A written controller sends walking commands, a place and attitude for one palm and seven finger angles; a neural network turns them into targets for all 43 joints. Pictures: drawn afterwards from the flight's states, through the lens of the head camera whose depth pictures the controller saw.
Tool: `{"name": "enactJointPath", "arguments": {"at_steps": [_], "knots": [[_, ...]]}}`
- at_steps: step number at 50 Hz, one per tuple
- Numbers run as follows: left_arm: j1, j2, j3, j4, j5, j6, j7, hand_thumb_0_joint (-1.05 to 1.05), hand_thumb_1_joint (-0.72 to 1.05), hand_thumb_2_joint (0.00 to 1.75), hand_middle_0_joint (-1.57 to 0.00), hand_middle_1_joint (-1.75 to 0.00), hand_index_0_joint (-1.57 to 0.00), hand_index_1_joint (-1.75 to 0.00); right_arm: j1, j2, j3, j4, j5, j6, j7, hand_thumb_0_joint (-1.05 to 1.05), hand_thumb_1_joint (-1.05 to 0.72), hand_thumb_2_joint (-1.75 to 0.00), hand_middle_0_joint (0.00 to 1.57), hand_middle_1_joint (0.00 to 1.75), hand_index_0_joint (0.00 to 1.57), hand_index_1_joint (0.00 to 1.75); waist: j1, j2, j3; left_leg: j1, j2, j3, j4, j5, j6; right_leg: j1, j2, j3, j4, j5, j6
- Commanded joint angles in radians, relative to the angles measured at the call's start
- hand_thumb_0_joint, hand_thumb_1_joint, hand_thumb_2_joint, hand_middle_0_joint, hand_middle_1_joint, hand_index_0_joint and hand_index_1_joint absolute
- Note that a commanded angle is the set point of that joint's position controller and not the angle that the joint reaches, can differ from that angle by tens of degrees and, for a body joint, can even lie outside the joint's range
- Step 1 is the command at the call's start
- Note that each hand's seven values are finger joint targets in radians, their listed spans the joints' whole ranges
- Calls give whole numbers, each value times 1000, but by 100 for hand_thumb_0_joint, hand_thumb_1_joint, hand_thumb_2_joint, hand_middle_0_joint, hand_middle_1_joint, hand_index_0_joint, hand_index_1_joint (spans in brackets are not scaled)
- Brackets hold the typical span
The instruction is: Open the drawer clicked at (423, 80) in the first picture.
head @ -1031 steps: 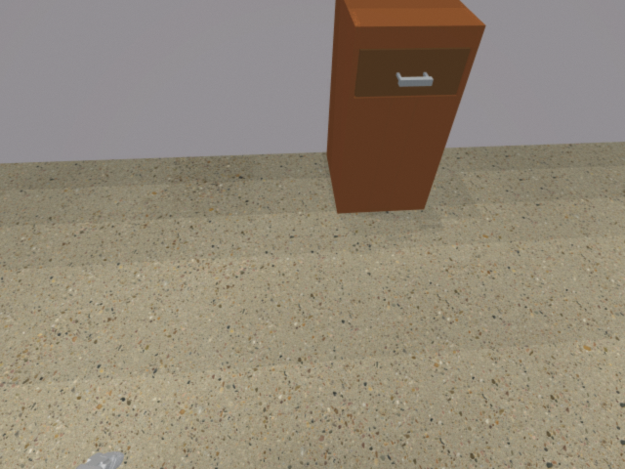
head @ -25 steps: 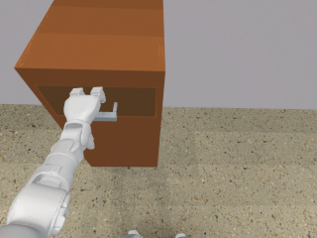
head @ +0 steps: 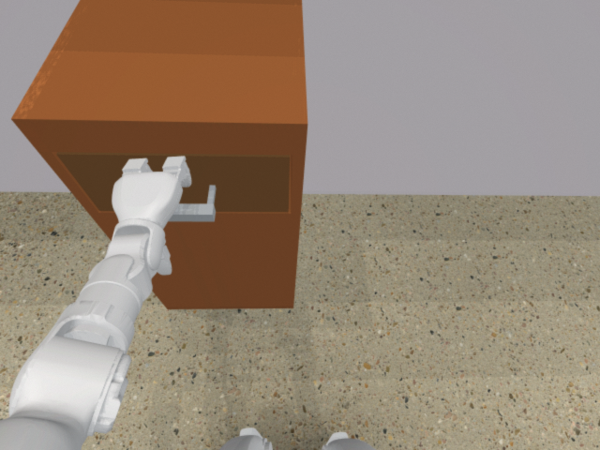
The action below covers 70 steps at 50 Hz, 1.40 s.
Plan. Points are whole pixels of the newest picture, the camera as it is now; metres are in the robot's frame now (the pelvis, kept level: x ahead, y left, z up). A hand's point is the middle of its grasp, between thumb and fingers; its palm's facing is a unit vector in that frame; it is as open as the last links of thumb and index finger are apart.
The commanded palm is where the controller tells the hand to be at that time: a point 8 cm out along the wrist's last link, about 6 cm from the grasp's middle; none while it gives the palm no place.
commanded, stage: lower the fingers behind the handle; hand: left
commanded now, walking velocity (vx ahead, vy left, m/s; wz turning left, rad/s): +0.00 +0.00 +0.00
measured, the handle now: (183, 202) +0.52 +0.18 -0.06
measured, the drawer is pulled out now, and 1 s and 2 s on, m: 0.00 0.00 0.00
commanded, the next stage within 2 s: lift the fingers back up to retry in 1.44 s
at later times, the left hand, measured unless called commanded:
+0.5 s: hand (173, 228) +0.46 +0.19 -0.05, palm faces -0.06 -0.04 -1.00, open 13.8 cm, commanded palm +0.44 +0.19 +0.00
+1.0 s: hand (176, 226) +0.46 +0.19 -0.05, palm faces -0.04 +0.02 -1.00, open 13.8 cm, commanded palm +0.45 +0.19 -0.03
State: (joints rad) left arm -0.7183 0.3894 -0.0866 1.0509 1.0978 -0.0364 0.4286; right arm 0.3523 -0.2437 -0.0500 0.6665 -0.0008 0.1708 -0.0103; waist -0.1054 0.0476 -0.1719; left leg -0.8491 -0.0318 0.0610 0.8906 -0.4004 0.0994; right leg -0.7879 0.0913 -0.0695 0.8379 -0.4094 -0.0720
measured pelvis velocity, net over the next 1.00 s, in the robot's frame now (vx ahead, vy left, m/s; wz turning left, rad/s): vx -0.02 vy -0.01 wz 0.00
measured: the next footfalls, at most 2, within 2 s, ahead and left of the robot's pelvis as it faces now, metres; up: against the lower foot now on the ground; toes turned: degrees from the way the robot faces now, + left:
none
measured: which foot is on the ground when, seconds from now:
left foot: down 0.00-1.00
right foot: down 0.00-1.00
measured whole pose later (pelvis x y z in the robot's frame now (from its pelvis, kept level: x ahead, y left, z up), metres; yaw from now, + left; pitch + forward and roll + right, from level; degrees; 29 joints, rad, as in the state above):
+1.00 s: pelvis -0.02 -0.01 -0.04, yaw +0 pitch +26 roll -3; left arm -0.83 0.42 -0.10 1.15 1.13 0.03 0.48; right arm 0.33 -0.24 -0.01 0.65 -0.01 0.14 -0.01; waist -0.14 0.05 -0.21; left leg -1.11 -0.01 0.04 1.12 -0.46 0.09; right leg -1.04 0.10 -0.11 1.06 -0.47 -0.10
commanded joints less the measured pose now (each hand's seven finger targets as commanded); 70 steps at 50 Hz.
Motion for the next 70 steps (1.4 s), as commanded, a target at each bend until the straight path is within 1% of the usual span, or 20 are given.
{"name": "enactJointPath", "arguments": {"at_steps": [1,10,11,17,21,23,25,31,33,37,40,47,49,52,54,61,64,66,68,70], "knots": [[-394,162,37,-146,-2,2,50,0,-50,30,-30,-120,-30,-120,120,-164,-53,-58,-12,-15,-10,0,-90,-90,20,30,20,30,-24,15,-368,360,26,-113,-48,391,-43,37,0,66,-80,277,20],[-437,206,77,-185,22,-14,86,0,-50,30,-30,-120,-30,-120,123,-166,-56,-53,-21,-25,-10,0,-90,-90,20,30,20,30,-23,65,-466,378,37,-126,1,439,-49,-18,1,65,-27,289,22],[-394,204,85,-169,15,-7,89,0,-50,30,-30,-120,-30,-120,125,-164,-56,-53,-23,-24,-9,0,-90,-90,20,30,20,30,-13,55,-452,363,32,-117,7,442,-47,0,4,65,-27,301,20],[-408,153,47,-161,18,18,99,0,-50,30,-30,-120,-30,-120,122,-163,-56,-50,-23,-23,-2,0,-90,-90,20,30,20,30,-27,53,-452,358,38,-128,20,436,-50,-40,4,62,-15,288,24],[-400,181,66,-152,22,18,96,0,-50,30,-30,-120,-30,-120,126,-163,-54,-46,-24,-22,-7,0,-90,-90,20,30,20,30,-23,46,-439,324,35,-125,32,424,-48,-38,4,64,-2,292,22],[-399,157,50,-149,24,19,102,0,-50,30,-30,-120,-30,-120,123,-160,-53,-45,-25,-24,-5,0,-90,-90,20,30,20,30,-31,36,-436,309,34,-120,39,417,-43,-38,5,66,-1,298,25],[-394,192,76,-146,28,14,105,0,-50,30,-30,-120,-30,-120,120,-161,-52,-45,-24,-25,-7,0,-90,-90,20,30,20,30,-24,47,-465,303,33,-122,48,419,-44,-41,3,72,11,302,26],[-376,138,37,-94,26,35,111,0,-50,30,-30,-120,-30,-120,122,-158,-49,-45,-26,-28,-3,0,-90,-90,20,30,20,30,-36,41,-420,263,31,-121,65,384,-45,-75,5,63,23,272,24],[-399,172,51,-75,31,45,114,0,-50,30,-30,-120,-30,-120,118,-163,-46,-43,-25,-28,-5,0,-90,-90,20,30,20,30,-44,29,-403,217,29,-117,72,339,-41,-83,2,70,24,251,26],[-419,161,26,-25,25,67,100,0,-50,30,-30,-120,-30,-120,121,-165,-37,-48,-23,-32,-7,0,-90,-90,20,30,20,30,-63,2,-392,157,23,-110,85,289,-34,-85,-1,74,30,231,31],[-415,191,41,-10,22,70,81,0,-50,30,-30,-120,-30,-120,123,-169,-33,-51,-22,-34,-10,0,-90,-90,20,30,20,30,-57,9,-421,136,21,-107,102,288,-33,-78,-3,79,47,241,31],[-362,218,39,50,13,69,34,0,-50,30,-30,-120,-30,-120,120,-166,-16,-70,-14,-43,-17,0,-90,-90,20,30,20,30,-58,-40,-353,-33,12,-85,138,170,-21,-60,-6,97,55,183,37],[-400,170,-2,49,7,65,23,0,-50,30,-30,-120,-30,-120,126,-161,-16,-68,-16,-51,-16,0,-90,-90,20,30,20,30,-79,-28,-329,-48,12,-88,147,138,-20,-96,-8,93,58,146,34],[-396,246,35,68,10,69,16,0,-50,30,-30,-120,-30,-120,126,-169,-7,-72,-11,-58,-21,0,-90,-90,20,30,20,30,-70,-28,-336,-121,11,-81,172,90,-19,-100,-11,105,74,98,38],[-424,228,22,53,0,71,9,0,-50,30,-30,-120,-30,-120,131,-167,-7,-75,-12,-64,-19,0,-90,-90,20,30,20,30,-77,-12,-347,-116,11,-84,175,88,-18,-104,-11,102,78,96,36],[-400,303,53,47,-10,75,-29,0,-50,30,-30,-120,-30,-120,136,-168,6,-86,1,-69,-28,0,-90,-90,20,30,20,30,-56,-11,-361,-169,7,-73,186,42,-16,-64,-14,124,69,52,41],[-431,317,52,47,-16,67,-42,0,-50,30,-30,-120,-30,-120,137,-169,10,-82,4,-76,-34,0,-90,-90,20,30,20,30,-73,-33,-343,-195,11,-78,188,18,-14,-72,-18,131,63,25,44],[-404,317,53,46,-16,57,-46,0,-50,30,-30,-120,-30,-120,137,-169,10,-89,5,-80,-35,0,-90,-90,20,30,20,30,-63,-23,-350,-199,8,-72,193,11,-15,-71,-19,138,60,14,45],[-440,306,35,40,-14,52,-48,0,-50,30,-30,-120,-30,-120,139,-169,12,-84,6,-86,-38,0,-90,-90,20,30,20,30,-84,-37,-339,-221,11,-72,202,-10,-14,-84,-27,149,53,-12,49],[-425,357,77,37,-14,42,-48,0,-50,30,-30,-120,-30,-120,141,-173,12,-82,6,-88,-40,0,-90,-90,20,30,20,30,-69,-39,-364,-232,11,-70,209,1,-15,-65,-31,160,59,7,50]]}}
